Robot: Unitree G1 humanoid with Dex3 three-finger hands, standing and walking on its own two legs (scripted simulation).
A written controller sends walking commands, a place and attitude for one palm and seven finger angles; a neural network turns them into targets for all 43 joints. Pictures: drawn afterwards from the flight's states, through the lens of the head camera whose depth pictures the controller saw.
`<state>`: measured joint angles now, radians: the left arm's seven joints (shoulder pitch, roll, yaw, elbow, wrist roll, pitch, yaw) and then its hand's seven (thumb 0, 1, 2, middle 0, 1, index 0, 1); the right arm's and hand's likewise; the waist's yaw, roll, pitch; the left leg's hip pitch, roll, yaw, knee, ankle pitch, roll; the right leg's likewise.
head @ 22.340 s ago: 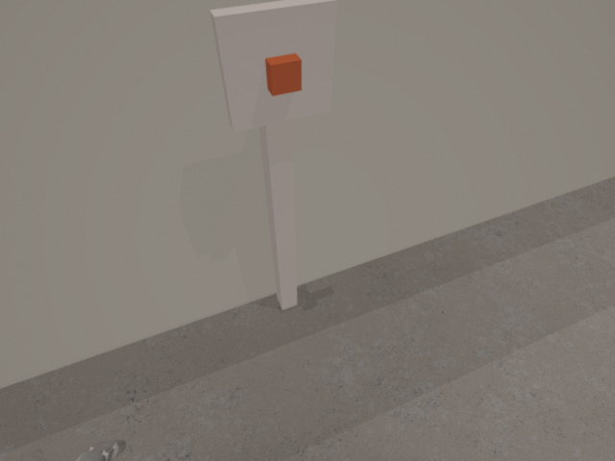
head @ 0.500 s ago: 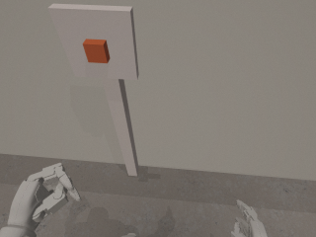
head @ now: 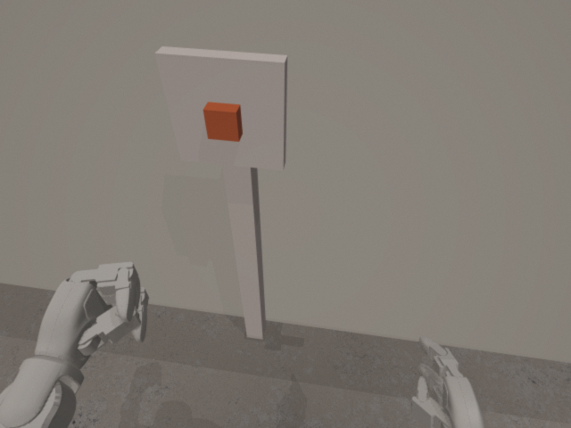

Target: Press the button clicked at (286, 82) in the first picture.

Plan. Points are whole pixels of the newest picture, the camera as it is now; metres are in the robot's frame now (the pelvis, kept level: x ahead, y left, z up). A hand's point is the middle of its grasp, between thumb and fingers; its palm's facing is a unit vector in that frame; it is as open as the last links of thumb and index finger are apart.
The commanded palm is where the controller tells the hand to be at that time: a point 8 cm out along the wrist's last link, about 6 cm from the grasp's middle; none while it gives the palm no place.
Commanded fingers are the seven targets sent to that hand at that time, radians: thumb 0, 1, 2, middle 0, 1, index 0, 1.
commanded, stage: raise the hand and make a fist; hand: left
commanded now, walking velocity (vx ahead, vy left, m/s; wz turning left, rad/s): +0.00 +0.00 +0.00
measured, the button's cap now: (224, 121) +0.55 +0.16 +0.17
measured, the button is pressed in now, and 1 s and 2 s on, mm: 0 0 0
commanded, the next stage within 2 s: aim a knuckle at the button in 0.70 s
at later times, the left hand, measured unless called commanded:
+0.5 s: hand (127, 279) +0.23 +0.20 +0.16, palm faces -0.02 -1.00 -0.06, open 3.1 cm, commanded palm +0.20 +0.25 +0.17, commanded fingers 0.00 0.90 0.90 -1.30 -1.50 -1.30 -1.50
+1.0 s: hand (157, 263) +0.25 +0.18 +0.16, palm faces +0.00 -1.00 -0.06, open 3.1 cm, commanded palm +0.24 +0.23 +0.16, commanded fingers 0.00 0.90 0.90 -1.30 -1.50 -1.30 -1.50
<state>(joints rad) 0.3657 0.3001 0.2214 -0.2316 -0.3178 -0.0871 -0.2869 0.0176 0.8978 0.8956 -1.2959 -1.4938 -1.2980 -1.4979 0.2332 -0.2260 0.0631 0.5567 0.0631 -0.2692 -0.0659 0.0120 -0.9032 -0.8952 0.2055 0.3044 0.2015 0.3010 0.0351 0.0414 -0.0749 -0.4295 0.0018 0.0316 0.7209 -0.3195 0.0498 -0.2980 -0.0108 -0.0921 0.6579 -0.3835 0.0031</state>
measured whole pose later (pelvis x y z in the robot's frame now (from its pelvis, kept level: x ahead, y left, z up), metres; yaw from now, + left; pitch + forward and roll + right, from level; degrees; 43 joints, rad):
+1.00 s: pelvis -0.01 -0.03 +0.01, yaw +1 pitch -3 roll -1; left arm 0.06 0.32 0.26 -0.05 -0.32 0.06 -0.31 0.02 0.90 0.90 -1.30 -1.50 -1.30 -1.50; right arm 0.22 -0.26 0.07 0.65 0.08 -0.27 -0.11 0.01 -0.90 -0.90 0.21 0.30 0.20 0.30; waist 0.05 0.06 -0.02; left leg -0.28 0.02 0.01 0.56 -0.23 0.01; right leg -0.16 0.01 -0.11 0.53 -0.32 -0.04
